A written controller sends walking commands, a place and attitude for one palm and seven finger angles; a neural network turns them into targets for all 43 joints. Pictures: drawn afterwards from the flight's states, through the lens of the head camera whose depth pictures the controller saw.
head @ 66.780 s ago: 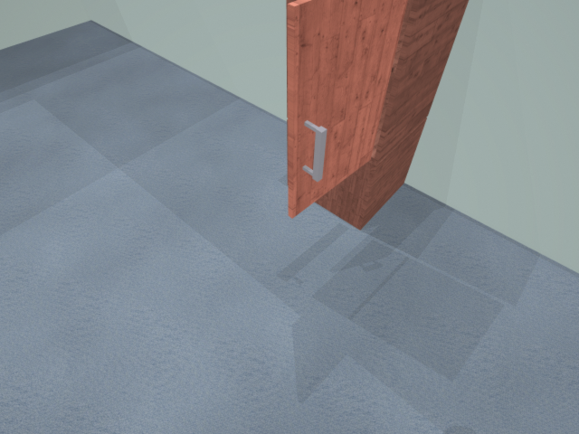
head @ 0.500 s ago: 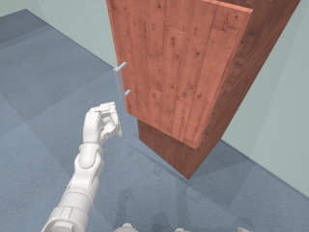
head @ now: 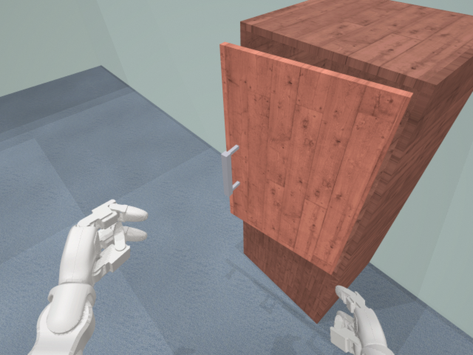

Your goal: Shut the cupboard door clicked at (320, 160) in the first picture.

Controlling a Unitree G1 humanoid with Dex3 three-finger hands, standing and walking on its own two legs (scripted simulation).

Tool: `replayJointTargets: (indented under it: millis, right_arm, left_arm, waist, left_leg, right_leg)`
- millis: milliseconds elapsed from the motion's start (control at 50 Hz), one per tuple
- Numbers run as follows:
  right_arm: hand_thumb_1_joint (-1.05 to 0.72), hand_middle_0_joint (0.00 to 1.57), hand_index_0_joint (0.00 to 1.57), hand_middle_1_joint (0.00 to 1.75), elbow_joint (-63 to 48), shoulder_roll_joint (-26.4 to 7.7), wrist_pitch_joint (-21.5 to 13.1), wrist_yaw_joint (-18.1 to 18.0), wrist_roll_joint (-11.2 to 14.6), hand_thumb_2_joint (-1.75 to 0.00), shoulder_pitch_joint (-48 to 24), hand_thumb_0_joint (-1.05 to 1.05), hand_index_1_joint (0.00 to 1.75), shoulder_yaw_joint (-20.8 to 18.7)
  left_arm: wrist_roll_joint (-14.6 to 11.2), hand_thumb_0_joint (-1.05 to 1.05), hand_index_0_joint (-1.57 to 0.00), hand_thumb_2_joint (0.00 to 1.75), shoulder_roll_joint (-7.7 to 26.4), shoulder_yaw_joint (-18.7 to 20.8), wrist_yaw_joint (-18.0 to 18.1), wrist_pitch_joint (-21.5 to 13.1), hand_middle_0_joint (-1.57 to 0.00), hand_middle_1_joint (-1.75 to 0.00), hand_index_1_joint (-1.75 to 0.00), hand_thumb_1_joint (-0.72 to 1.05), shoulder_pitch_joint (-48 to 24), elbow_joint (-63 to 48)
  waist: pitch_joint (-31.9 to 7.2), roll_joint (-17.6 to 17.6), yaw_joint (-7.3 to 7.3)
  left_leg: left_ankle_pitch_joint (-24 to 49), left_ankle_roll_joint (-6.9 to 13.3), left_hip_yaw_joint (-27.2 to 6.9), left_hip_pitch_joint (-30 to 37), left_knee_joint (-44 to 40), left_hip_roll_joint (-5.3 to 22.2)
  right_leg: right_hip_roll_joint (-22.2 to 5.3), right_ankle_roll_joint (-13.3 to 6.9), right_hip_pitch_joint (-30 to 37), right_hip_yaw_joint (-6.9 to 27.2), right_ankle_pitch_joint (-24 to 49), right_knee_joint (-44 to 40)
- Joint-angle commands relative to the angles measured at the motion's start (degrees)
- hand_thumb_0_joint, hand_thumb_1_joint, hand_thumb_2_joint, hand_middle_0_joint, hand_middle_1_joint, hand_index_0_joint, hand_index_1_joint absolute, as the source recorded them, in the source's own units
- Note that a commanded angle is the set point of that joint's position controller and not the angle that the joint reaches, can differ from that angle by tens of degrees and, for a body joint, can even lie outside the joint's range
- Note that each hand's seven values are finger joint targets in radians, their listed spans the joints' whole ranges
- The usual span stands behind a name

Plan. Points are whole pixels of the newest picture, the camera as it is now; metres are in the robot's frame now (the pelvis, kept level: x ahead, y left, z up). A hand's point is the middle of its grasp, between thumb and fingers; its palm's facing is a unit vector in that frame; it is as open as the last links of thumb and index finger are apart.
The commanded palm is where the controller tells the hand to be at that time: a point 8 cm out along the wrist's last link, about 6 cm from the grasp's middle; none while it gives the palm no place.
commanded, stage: draw the hand back to the body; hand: left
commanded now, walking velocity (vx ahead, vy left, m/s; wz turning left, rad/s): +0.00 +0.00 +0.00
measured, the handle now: (231, 171) +0.62 +0.08 -0.09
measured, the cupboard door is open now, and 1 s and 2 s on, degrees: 10 10 10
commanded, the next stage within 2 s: step back with the hand held close in 0.64 s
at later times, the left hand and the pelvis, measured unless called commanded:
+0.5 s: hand (39, 271) +0.18 +0.27 +0.14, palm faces +0.47 -0.80 -0.37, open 7.2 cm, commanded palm +0.13 +0.31 +0.18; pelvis -0.01 +0.00 +0.00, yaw +1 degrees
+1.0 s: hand (59, 260) +0.19 +0.25 +0.15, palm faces +0.39 -0.80 -0.45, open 7.4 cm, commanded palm +0.13 +0.29 +0.18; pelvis -0.01 -0.01 +0.00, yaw +0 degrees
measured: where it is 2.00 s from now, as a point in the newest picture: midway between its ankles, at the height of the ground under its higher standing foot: outside the picture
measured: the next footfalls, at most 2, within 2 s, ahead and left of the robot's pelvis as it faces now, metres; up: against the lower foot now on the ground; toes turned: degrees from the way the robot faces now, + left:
none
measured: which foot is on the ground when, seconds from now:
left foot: down 0.00-1.00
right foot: down 0.00-1.00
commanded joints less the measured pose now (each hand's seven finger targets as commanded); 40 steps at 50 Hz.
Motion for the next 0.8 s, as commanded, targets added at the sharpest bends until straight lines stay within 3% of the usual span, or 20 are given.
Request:
replayJointTargets:
  millis: [0, 40, 140, 200, 240, 300, 360, 400, 460, 500, 520, 560, 620, 680, 700, 740, 760, 780]
  right_arm:
    - [-0.9, 0.2, 0.2, 0.3, -7.1, -7.5, -3.4, -0.4, -1.0, -0.9, -5.6, 0.0, 0.3, -3.6]
    - [-0.9, 0.2, 0.2, 0.3, -7.1, -7.0, -4.1, -0.3, -0.9, -0.9, -5.9, 0.0, 0.3, -3.6]
    - [-0.9, 0.2, 0.2, 0.3, -5.8, -7.3, -6.6, 0.6, -1.1, -0.9, -5.4, 0.0, 0.3, -4.1]
    - [-0.9, 0.2, 0.2, 0.3, -4.8, -8.0, -7.4, 0.9, -1.2, -0.9, -4.9, 0.0, 0.3, -4.9]
    - [-0.9, 0.2, 0.2, 0.3, -4.8, -8.0, -7.5, 0.9, -0.8, -0.9, -5.2, 0.0, 0.3, -5.3]
    - [-0.9, 0.2, 0.2, 0.3, -4.0, -8.8, -7.6, 1.0, -0.9, -0.9, -4.7, 0.0, 0.3, -5.7]
    - [-0.9, 0.2, 0.2, 0.3, -3.8, -9.3, -7.9, 0.6, -1.0, -0.9, -4.8, 0.0, 0.3, -6.1]
    - [-0.9, 0.2, 0.2, 0.3, -3.6, -9.5, -8.5, 0.2, -1.1, -0.9, -5.0, 0.0, 0.3, -6.2]
    - [-0.9, 0.2, 0.2, 0.3, -3.8, -8.7, -9.9, -0.1, -1.3, -0.9, -5.6, 0.0, 0.3, -5.9]
    - [-0.9, 0.2, 0.2, 0.3, -3.2, -8.7, -10.6, -0.2, -1.4, -0.9, -5.7, 0.0, 0.3, -5.5]
    - [-0.9, 0.2, 0.2, 0.3, -3.3, -8.1, -11.0, -0.2, -1.3, -0.9, -5.9, 0.0, 0.3, -5.2]
    - [-0.9, 0.2, 0.2, 0.3, -2.8, -7.8, -11.2, -0.2, -1.4, -0.9, -5.9, 0.0, 0.3, -5.1]
    - [-0.9, 0.2, 0.2, 0.3, -2.6, -7.8, -10.8, -0.1, -1.2, -0.9, -5.7, 0.0, 0.3, -5.3]
    - [-0.9, 0.2, 0.2, 0.3, -2.6, -7.9, -10.2, 0.2, -1.1, -0.9, -5.5, 0.0, 0.3, -5.7]
    - [-0.9, 0.2, 0.2, 0.3, -2.4, -8.2, -10.1, 0.2, -1.2, -0.9, -5.3, 0.0, 0.3, -5.8]
    - [-0.9, 0.2, 0.2, 0.3, -2.9, -8.2, -9.8, 0.3, -1.1, -0.9, -5.5, 0.0, 0.3, -6.0]
    - [-0.9, 0.2, 0.2, 0.3, -4.4, -9.7, -8.8, 0.0, -0.9, -0.9, -5.2, 0.0, 0.3, -6.5]
    - [-0.9, 0.2, 0.2, 0.3, -3.0, -9.1, -8.3, -0.3, -1.4, -0.9, -5.0, 0.0, 0.3, -6.3]
  left_arm:
    - [0.2, 0.0, -0.53, 0.9, 12.5, 11.8, 1.4, -2.4, -0.53, -0.66, -0.66, 0.9, -5.3, -17.1]
    - [0.2, 0.0, -0.47, 0.9, 12.9, 13.3, 1.7, -2.8, -0.47, -0.6, -0.6, 0.9, -5.3, -21.4]
    - [0.2, 0.0, -0.34, 0.9, 14.5, 17.7, 2.4, -3.4, -0.34, -0.45, -0.45, 0.9, 1.8, -27.3]
    - [-0.2, 0.0, -0.25, 0.9, 15.9, 21.7, 2.5, -3.4, -0.25, -0.36, -0.36, 0.9, 7.8, -25.2]
    - [-0.5, 0.0, -0.2, 0.9, 17.2, 24.4, 2.6, -4.0, -0.2, -0.3, -0.3, 0.9, 8.6, -26.4]
    - [-0.3, 0.0, -0.2, 0.9, 11.2, 19.3, 1.9, -3.4, -0.2, -0.3, -0.3, 0.9, 9.0, -20.4]
    - [0.3, 0.0, -0.2, 0.9, 12.1, 19.1, 2.3, -4.0, -0.2, -0.3, -0.3, 0.9, 4.4, -20.9]
    - [0.5, 0.0, -0.2, 0.9, 13.9, 20.1, 2.6, -4.7, -0.2, -0.3, -0.3, 0.9, 3.3, -22.7]
    - [0.7, 0.0, -0.2, 0.9, 15.9, 21.5, 3.2, -6.1, -0.2, -0.3, -0.3, 0.9, 2.8, -27.9]
    - [0.8, 0.0, -0.2, 0.9, 17.6, 22.9, 3.5, -6.3, -0.2, -0.3, -0.3, 0.9, 3.6, -28.8]
    - [0.8, 0.0, -0.2, 0.9, 16.7, 22.3, 3.6, -6.5, -0.2, -0.3, -0.3, 0.9, 3.7, -29.7]
    - [0.6, 0.0, -0.2, 0.9, 16.3, 22.6, 3.6, -6.4, -0.2, -0.3, -0.3, 0.9, 5.3, -27.4]
    - [0.0, 0.0, -0.2, 0.9, 15.1, 22.8, 3.0, -6.1, -0.2, -0.3, -0.3, 0.9, 6.9, -23.6]
    - [-0.2, 0.0, -0.2, 0.9, 13.9, 22.2, 2.3, -6.1, -0.2, -0.3, -0.3, 0.9, 7.6, -21.2]
    - [-0.4, 0.0, -0.2, 0.9, 13.3, 21.9, 2.0, -5.9, -0.2, -0.3, -0.3, 0.9, 8.7, -19.4]
    - [-0.5, 0.0, -0.2, 0.9, 13.2, 21.2, 1.7, -6.1, -0.2, -0.3, -0.3, 0.9, 7.6, -20.9]
    - [0.1, 0.0, -0.2, 0.9, 19.4, 27.2, 2.2, -8.5, -0.2, -0.3, -0.3, 0.9, 2.0, -24.3]
    - [0.2, 0.0, -0.2, 0.9, 16.6, 24.9, 2.1, -9.3, -0.2, -0.3, -0.3, 0.9, 6.0, -20.8]
  waist:
    - [-5.0, -2.2, 0.13]
    - [-6.3, 1.3, 0.2]
    - [-6.5, 5.5, 0.84]
    - [-3.8, 0.8, 1.2]
    - [-3.6, 0.3, 1.34]
    - [2.0, -2.4, 0.11]
    - [1.7, -1.4, -0.11]
    - [-0.5, -2.1, 0.31]
    - [-5.4, 1.8, 1.25]
    - [-4.4, 4.7, 1.52]
    - [-3.8, 5.4, 1.42]
    - [-0.6, 4.8, 1.4]
    - [2.3, 1.0, 1.27]
    - [2.7, 0.1, 1.07]
    - [3.2, -2.3, 1.1]
    - [1.2, -2.0, 0.96]
    - [2.2, -1.3, -1.09]
    - [1.1, -3.7, -1.42]
  left_leg:
    - [18.5, -3.8, -5.7, 7.5, -6.3, 5.5]
    - [19.9, -4.4, -6.1, 9.1, -6.6, 5.6]
    - [23.0, -5.5, -6.9, 9.9, -7.0, 6.0]
    - [22.2, -5.6, -7.0, 7.8, -7.5, 6.3]
    - [19.8, -5.3, -6.4, 7.2, -7.6, 6.2]
    - [13.9, -5.0, -6.4, 5.5, -9.0, 6.2]
    - [7.6, -4.3, -7.0, 5.7, -9.9, 6.0]
    - [5.7, -3.8, -7.0, 5.7, -10.3, 5.7]
    - [7.9, -3.6, -6.7, 7.0, -9.6, 5.2]
    - [8.1, -4.0, -6.8, 5.9, -9.5, 5.0]
    - [8.5, -4.3, -6.8, 5.8, -9.6, 4.9]
    - [8.7, -4.2, -6.1, 4.9, -9.5, 4.8]
    - [9.0, -3.9, -5.0, 3.9, -9.3, 4.8]
    - [9.2, -3.6, -4.2, 4.7, -9.1, 4.9]
    - [9.5, -3.4, -4.1, 4.2, -9.1, 5.0]
    - [9.7, -2.9, -3.6, 5.6, -8.5, 4.9]
    - [4.5, -1.3, -5.0, 1.5, -5.4, 5.8]
    - [4.2, -1.1, -5.4, 2.1, -3.3, 5.3]
  right_leg:
    - [-0.6, -1.2, 0.7, 0.1, 15.3, -4.5]
    - [-0.7, -1.2, 1.5, 0.1, 15.1, -4.5]
    - [-0.6, -1.2, 2.3, -0.2, 14.7, -5.0]
    - [-0.3, -1.1, 2.3, -0.5, 14.4, -5.7]
    - [-0.3, -1.0, 2.2, -0.4, 13.7, -5.7]
    - [-0.6, -0.9, -0.9, -0.5, 10.4, -6.7]
    - [-0.7, -0.6, -1.7, 0.0, 7.5, -6.5]
    - [-0.7, -0.7, 0.0, 0.2, 6.7, -6.6]
    - [-0.8, -0.9, 2.7, 0.4, 8.1, -5.6]
    - [-0.7, -1.1, 3.2, 0.5, 8.4, -6.0]
    - [-0.8, -1.3, 3.0, 0.3, 8.5, -5.8]
    - [-0.7, -1.3, 1.8, 0.3, 8.5, -6.5]
    - [-0.8, -1.2, 0.7, 0.5, 8.1, -7.6]
    - [-0.7, -0.9, -0.3, 0.7, 8.1, -7.8]
    - [-0.7, -0.9, -0.2, 0.5, 8.2, -8.3]
    - [-1.0, -0.7, -0.1, 1.1, 8.3, -8.2]
    - [-4.6, -0.6, -3.8, 6.9, 7.7, -10.7]
    - [-6.5, -1.1, -5.4, 8.2, 6.9, -11.6]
